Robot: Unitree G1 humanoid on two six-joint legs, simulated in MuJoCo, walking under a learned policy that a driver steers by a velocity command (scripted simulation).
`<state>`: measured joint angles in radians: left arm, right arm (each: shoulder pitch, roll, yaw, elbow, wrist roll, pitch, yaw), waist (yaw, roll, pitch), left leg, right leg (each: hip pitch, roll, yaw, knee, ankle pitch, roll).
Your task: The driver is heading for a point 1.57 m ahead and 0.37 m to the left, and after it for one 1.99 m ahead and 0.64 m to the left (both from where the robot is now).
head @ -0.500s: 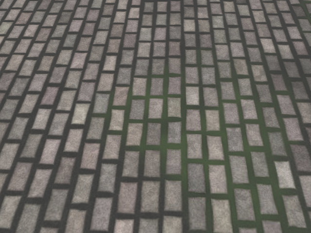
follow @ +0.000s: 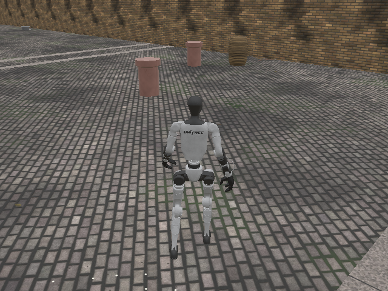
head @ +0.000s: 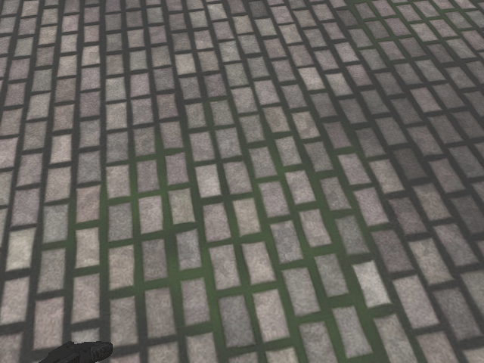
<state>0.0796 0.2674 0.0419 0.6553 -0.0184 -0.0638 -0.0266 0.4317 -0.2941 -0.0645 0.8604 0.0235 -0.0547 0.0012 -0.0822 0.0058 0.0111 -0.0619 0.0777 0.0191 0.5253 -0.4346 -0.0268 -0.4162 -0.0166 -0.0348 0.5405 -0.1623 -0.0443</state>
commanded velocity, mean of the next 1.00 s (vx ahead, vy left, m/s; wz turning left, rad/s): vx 0.23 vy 0.00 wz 0.41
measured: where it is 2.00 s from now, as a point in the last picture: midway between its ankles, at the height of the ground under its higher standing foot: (200, 350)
